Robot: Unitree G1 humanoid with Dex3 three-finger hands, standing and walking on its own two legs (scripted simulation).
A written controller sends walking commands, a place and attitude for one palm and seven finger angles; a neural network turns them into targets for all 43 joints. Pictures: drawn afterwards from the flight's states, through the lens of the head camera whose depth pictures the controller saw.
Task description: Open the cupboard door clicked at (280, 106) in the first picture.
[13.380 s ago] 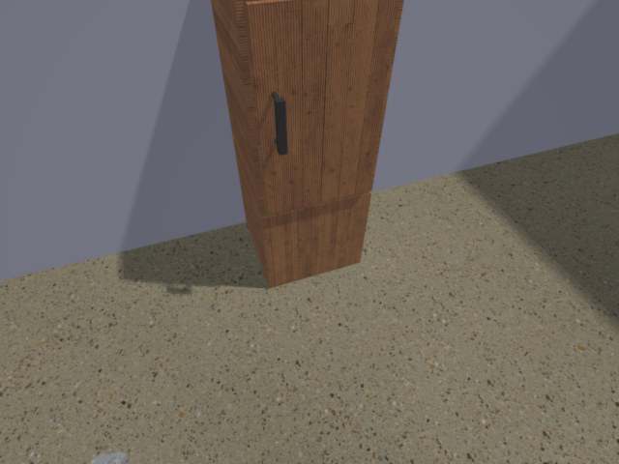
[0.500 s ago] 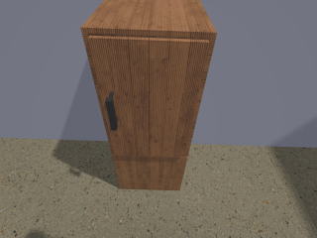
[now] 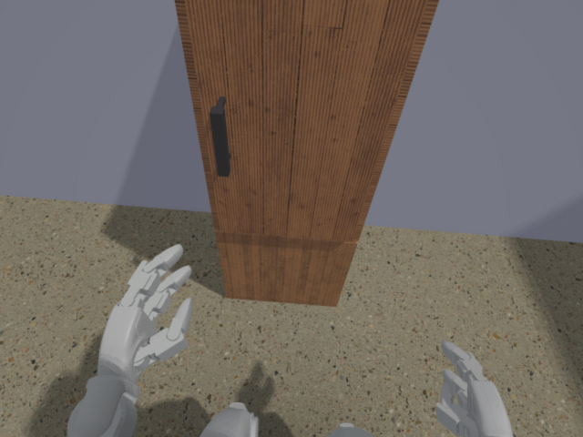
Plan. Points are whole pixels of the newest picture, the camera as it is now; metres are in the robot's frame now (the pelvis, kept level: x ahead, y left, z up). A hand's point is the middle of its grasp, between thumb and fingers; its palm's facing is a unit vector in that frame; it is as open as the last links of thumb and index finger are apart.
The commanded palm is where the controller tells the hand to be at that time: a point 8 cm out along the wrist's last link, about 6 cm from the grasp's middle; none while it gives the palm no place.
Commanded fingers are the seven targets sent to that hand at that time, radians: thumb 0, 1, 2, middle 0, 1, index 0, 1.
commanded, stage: raise the hand with hooked fingers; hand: left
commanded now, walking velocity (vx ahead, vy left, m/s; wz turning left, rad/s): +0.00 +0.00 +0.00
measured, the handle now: (222, 137) +0.63 +0.16 +0.05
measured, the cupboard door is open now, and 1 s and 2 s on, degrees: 0 0 0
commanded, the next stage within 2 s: move the hooked fingers beside the handle in 1.76 s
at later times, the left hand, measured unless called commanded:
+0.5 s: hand (153, 321) +0.26 +0.20 +0.02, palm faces -0.02 -1.00 -0.01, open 11.1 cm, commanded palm +0.24 +0.26 +0.03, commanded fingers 0.00 -0.10 0.47 -0.27 -0.94 -0.27 -0.94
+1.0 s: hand (120, 277) +0.31 +0.25 +0.05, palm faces +0.03 -1.00 -0.05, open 13.7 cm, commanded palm +0.29 +0.29 +0.06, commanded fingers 0.00 -0.50 0.30 -0.30 -1.20 -0.30 -1.20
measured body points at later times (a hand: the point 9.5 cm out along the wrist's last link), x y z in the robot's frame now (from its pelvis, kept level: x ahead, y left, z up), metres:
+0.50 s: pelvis +0.03 -0.02 -0.02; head +0.09 -0.01 +0.43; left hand +0.26 +0.25 +0.03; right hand +0.20 -0.24 -0.10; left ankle +0.10 +0.09 -0.67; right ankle +0.03 -0.14 -0.67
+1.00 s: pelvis +0.05 -0.02 -0.01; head +0.11 +0.00 +0.44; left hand +0.30 +0.30 +0.06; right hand +0.23 -0.26 -0.07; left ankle +0.10 +0.09 -0.67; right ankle +0.03 -0.14 -0.67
